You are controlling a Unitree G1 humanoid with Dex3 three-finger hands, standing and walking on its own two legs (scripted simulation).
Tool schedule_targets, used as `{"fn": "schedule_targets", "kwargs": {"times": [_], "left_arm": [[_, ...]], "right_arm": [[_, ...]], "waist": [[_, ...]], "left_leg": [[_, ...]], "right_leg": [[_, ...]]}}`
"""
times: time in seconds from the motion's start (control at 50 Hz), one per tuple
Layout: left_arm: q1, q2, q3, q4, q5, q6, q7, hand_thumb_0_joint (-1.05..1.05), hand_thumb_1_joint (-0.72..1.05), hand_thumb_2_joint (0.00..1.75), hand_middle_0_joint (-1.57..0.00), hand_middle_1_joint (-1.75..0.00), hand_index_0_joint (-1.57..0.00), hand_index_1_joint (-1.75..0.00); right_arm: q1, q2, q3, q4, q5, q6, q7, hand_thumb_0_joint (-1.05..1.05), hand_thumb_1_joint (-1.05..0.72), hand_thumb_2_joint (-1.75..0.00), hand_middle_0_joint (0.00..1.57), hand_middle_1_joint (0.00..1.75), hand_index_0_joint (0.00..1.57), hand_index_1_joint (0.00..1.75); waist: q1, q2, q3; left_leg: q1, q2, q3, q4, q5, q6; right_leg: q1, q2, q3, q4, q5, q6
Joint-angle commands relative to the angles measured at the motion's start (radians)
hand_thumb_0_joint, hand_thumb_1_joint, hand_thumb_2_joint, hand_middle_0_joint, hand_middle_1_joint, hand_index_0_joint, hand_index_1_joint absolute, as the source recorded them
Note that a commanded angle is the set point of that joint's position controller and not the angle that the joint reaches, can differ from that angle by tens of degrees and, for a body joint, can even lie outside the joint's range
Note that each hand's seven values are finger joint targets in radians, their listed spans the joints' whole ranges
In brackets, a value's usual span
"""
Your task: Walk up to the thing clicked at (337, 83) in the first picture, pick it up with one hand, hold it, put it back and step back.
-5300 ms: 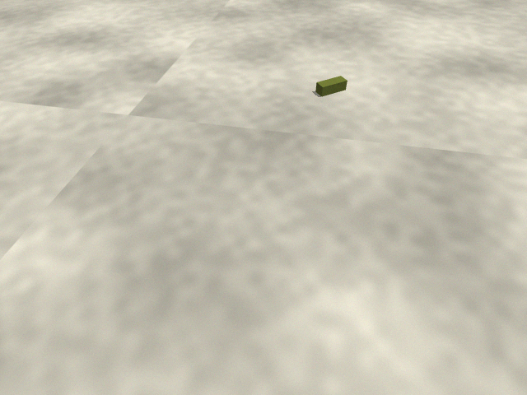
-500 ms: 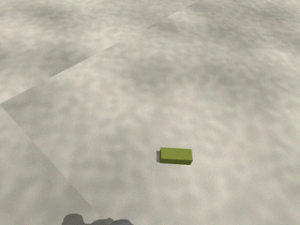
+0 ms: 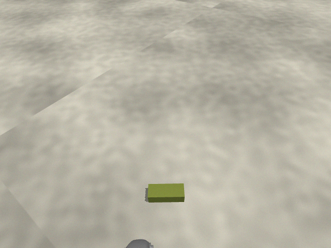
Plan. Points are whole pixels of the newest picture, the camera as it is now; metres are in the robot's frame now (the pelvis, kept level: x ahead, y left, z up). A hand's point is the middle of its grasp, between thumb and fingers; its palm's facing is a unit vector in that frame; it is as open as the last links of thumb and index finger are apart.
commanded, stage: walk up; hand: left
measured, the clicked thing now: (166, 192) +0.58 +0.07 -0.71
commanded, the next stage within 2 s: none
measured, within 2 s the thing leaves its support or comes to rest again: neither
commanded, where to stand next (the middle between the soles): +0.20 -0.21 m, yaw +4 degrees
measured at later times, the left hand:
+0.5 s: hand out of the picture +0.15 +0.15 -0.15, palm faces -0.04 -0.95 -0.32, open 7.4 cm
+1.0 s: hand out of the picture +0.15 +0.03 -0.13, palm faces +0.08 -0.89 -0.45, open 7.4 cm
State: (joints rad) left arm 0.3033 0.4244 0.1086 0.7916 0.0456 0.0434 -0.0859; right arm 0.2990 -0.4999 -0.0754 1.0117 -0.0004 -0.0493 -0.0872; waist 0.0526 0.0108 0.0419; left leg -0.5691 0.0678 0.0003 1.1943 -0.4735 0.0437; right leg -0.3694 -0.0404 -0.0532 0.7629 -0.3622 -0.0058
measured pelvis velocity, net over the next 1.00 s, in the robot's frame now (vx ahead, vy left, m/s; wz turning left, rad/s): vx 0.14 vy -0.26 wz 0.08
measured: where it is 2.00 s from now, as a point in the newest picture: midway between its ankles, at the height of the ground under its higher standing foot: outside the picture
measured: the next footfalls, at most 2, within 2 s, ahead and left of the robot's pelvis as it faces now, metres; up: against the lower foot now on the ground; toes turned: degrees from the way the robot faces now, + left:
left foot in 0.20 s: +0.18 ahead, +0.02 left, +0.00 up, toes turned +7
right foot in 0.62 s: +0.23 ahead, -0.36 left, +0.00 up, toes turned +6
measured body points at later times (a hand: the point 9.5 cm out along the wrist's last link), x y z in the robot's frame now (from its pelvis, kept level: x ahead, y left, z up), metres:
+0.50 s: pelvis +0.08 -0.14 +0.01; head +0.09 -0.09 +0.45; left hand +0.16 +0.19 -0.13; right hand +0.12 -0.50 -0.05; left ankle +0.14 +0.02 -0.71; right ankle +0.14 -0.34 -0.66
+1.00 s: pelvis +0.14 -0.26 +0.00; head +0.20 -0.27 +0.45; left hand +0.14 +0.07 -0.10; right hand +0.26 -0.56 -0.13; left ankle +0.16 -0.12 -0.68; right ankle +0.15 -0.38 -0.71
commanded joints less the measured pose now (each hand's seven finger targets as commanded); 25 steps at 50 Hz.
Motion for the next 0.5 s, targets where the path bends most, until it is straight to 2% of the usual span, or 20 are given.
{"fn": "schedule_targets", "kwargs": {"times": [0.0,0.02,0.06,0.08,0.1,0.12,0.14,0.16,0.18,0.2,0.22,0.24,0.26,0.3,0.32,0.36,0.4,0.44,0.48], "left_arm": [[-0.039,0.246,0.067,-0.090,0.003,-0.037,0.032,0.00,0.90,0.90,-0.20,-0.30,-0.20,-0.30],[-0.020,0.232,0.056,-0.096,0.003,-0.038,0.031,0.00,0.90,0.90,-0.20,-0.30,-0.20,-0.30],[-0.010,0.224,0.046,-0.111,0.010,-0.040,0.031,0.00,0.90,0.90,-0.20,-0.30,-0.20,-0.30],[-0.024,0.223,0.042,-0.120,0.010,-0.038,0.032,0.00,0.90,0.90,-0.20,-0.30,-0.20,-0.30],[-0.059,0.223,0.039,-0.139,0.008,-0.034,0.032,0.00,0.90,0.90,-0.20,-0.30,-0.20,-0.30],[-0.083,0.221,0.034,-0.152,0.007,-0.027,0.030,0.00,0.90,0.90,-0.20,-0.30,-0.20,-0.30],[-0.120,0.214,0.029,-0.167,0.001,-0.023,0.027,0.00,0.90,0.90,-0.20,-0.30,-0.20,-0.30],[-0.084,0.169,0.010,-0.173,-0.005,-0.022,0.025,0.00,0.90,0.90,-0.20,-0.30,-0.20,-0.30],[-0.008,0.119,-0.002,-0.164,-0.007,-0.020,0.025,0.00,0.90,0.90,-0.20,-0.30,-0.20,-0.30],[0.053,0.133,0.006,-0.145,0.000,-0.004,0.026,0.00,0.90,0.90,-0.20,-0.30,-0.20,-0.30],[0.092,0.213,0.024,-0.117,0.013,0.024,0.028,0.00,0.90,0.90,-0.20,-0.30,-0.20,-0.30],[0.134,0.272,0.043,-0.096,0.014,0.032,0.027,0.00,0.90,0.90,-0.20,-0.30,-0.20,-0.30],[0.117,0.283,0.046,-0.083,0.018,0.034,0.026,0.00,0.90,0.90,-0.20,-0.30,-0.20,-0.30],[0.075,0.264,0.059,-0.071,0.022,0.028,0.024,0.00,0.90,0.90,-0.20,-0.30,-0.20,-0.30],[0.060,0.254,0.062,-0.071,0.022,0.030,0.020,0.00,0.90,0.90,-0.20,-0.30,-0.20,-0.30],[0.074,0.232,0.059,-0.066,0.018,0.034,0.011,0.00,0.90,0.90,-0.20,-0.30,-0.20,-0.30],[0.056,0.215,0.055,-0.069,0.014,0.038,0.004,0.00,0.90,0.90,-0.20,-0.30,-0.20,-0.30],[0.039,0.198,0.053,-0.063,0.004,0.041,-0.004,0.00,0.90,0.90,-0.20,-0.30,-0.20,-0.30],[0.030,0.194,0.049,-0.045,-0.012,0.034,-0.005,0.00,0.90,0.90,-0.20,-0.30,-0.20,-0.30]], "right_arm": [[0.095,-0.178,-0.024,-0.044,-0.003,-0.053,0.006,0.00,-0.90,-0.90,0.20,0.30,0.20,0.30],[0.072,-0.171,-0.022,-0.056,-0.005,-0.056,0.012,0.00,-0.90,-0.90,0.20,0.30,0.20,0.30],[0.067,-0.160,-0.022,-0.070,-0.003,-0.057,0.014,0.00,-0.90,-0.90,0.20,0.30,0.20,0.30],[0.083,-0.155,-0.022,-0.070,-0.001,-0.056,0.013,0.00,-0.90,-0.90,0.20,0.30,0.20,0.30],[0.114,-0.147,-0.022,-0.069,0.002,-0.058,0.011,0.00,-0.90,-0.90,0.20,0.30,0.20,0.30],[0.157,-0.146,-0.028,-0.058,0.005,-0.061,0.008,0.00,-0.90,-0.90,0.20,0.30,0.20,0.30],[0.243,-0.135,-0.032,-0.038,0.005,-0.065,0.001,0.00,-0.90,-0.90,0.20,0.30,0.20,0.30],[0.299,-0.179,-0.053,-0.026,-0.006,-0.066,-0.013,0.00,-0.90,-0.90,0.20,0.30,0.20,0.30],[0.317,-0.243,-0.074,-0.040,-0.021,-0.066,-0.025,0.00,-0.90,-0.90,0.20,0.30,0.20,0.30],[0.277,-0.294,-0.087,-0.075,-0.031,-0.061,-0.037,0.00,-0.90,-0.90,0.20,0.30,0.20,0.30],[0.192,-0.304,-0.092,-0.117,-0.019,-0.054,-0.050,0.00,-0.90,-0.90,0.20,0.30,0.20,0.30],[0.126,-0.319,-0.093,-0.135,0.002,-0.051,-0.044,0.00,-0.90,-0.90,0.20,0.30,0.20,0.30],[0.080,-0.269,-0.083,-0.142,0.001,-0.052,-0.042,0.00,-0.90,-0.90,0.20,0.30,0.20,0.30],[0.074,-0.225,-0.067,-0.143,-0.015,-0.058,-0.033,0.00,-0.90,-0.90,0.20,0.30,0.20,0.30],[0.089,-0.231,-0.068,-0.135,-0.016,-0.061,-0.028,0.00,-0.90,-0.90,0.20,0.30,0.20,0.30],[0.079,-0.243,-0.071,-0.136,-0.019,-0.067,-0.021,0.00,-0.90,-0.90,0.20,0.30,0.20,0.30],[0.076,-0.256,-0.076,-0.141,-0.025,-0.069,-0.016,0.00,-0.90,-0.90,0.20,0.30,0.20,0.30],[0.064,-0.284,-0.083,-0.144,-0.033,-0.069,-0.009,0.00,-0.90,-0.90,0.20,0.30,0.20,0.30],[0.011,-0.302,-0.084,-0.157,-0.039,-0.061,0.007,0.00,-0.90,-0.90,0.20,0.30,0.20,0.30]], "waist": [[-0.010,-0.229,0.054],[0.000,-0.216,0.055],[0.007,-0.206,0.040],[-0.002,-0.195,0.027],[-0.026,-0.189,0.010],[-0.056,-0.151,-0.005],[-0.106,-0.115,-0.045],[-0.131,-0.002,-0.098],[-0.133,0.171,-0.148],[-0.099,0.171,-0.157],[-0.066,0.007,-0.103],[-0.052,0.017,-0.057],[-0.037,-0.039,-0.017],[-0.034,-0.010,0.024],[-0.044,0.024,0.044],[-0.039,0.076,0.057],[-0.041,0.103,0.055],[-0.044,0.167,0.045],[-0.043,0.250,0.032]], "left_leg": [[-0.115,0.006,0.045,-0.185,0.036,-0.012],[-0.085,-0.008,0.063,-0.231,0.032,-0.007],[-0.030,-0.022,0.077,-0.317,0.068,0.000],[0.017,-0.026,0.080,-0.350,0.101,0.004],[0.116,-0.025,0.072,-0.410,0.150,0.010],[0.240,-0.039,0.083,-0.491,0.238,0.010],[0.400,-0.043,0.084,-0.612,0.367,0.007],[0.565,-0.005,0.012,-0.669,0.415,0.004],[0.659,0.147,-0.250,-0.782,0.266,0.052],[0.675,0.352,-0.619,-0.862,0.013,0.142],[0.552,0.413,-0.651,-0.920,-0.167,0.174],[0.467,0.454,-0.663,-0.951,-0.215,0.235],[0.398,0.387,-0.555,-0.943,-0.161,0.195],[0.276,0.287,-0.372,-0.908,-0.048,0.138],[0.242,0.276,-0.319,-0.887,-0.004,0.150],[0.228,0.263,-0.246,-0.856,0.035,0.176],[0.214,0.230,-0.168,-0.836,0.067,0.165],[0.189,0.204,-0.119,-0.828,0.005,0.151],[0.108,0.194,-0.102,-0.829,-0.123,0.142]], "right_leg": [[0.119,-0.172,0.295,-0.361,0.063,-0.221],[0.110,-0.178,0.292,-0.368,0.123,-0.234],[0.114,-0.190,0.288,-0.376,0.199,-0.231],[0.105,-0.195,0.275,-0.366,0.221,-0.222],[0.055,-0.202,0.259,-0.349,0.230,-0.222],[-0.008,-0.177,0.212,-0.310,0.219,-0.203],[-0.057,-0.159,0.170,-0.226,0.227,-0.180],[-0.126,-0.104,0.123,-0.078,0.209,-0.134],[-0.224,-0.014,0.047,0.138,0.038,-0.069],[-0.365,0.051,0.112,0.318,-0.149,-0.015],[-0.354,0.010,0.181,0.392,-0.138,-0.009],[-0.340,-0.016,0.182,0.479,-0.163,-0.005],[-0.309,-0.028,0.204,0.469,-0.126,-0.013],[-0.235,-0.041,0.219,0.406,-0.080,0.002],[-0.239,-0.045,0.207,0.412,-0.051,0.008],[-0.248,-0.055,0.192,0.414,-0.020,0.017],[-0.241,-0.070,0.157,0.332,-0.004,0.026],[-0.201,-0.072,0.113,0.250,-0.007,0.030],[-0.115,-0.069,0.072,0.158,-0.028,0.024]]}}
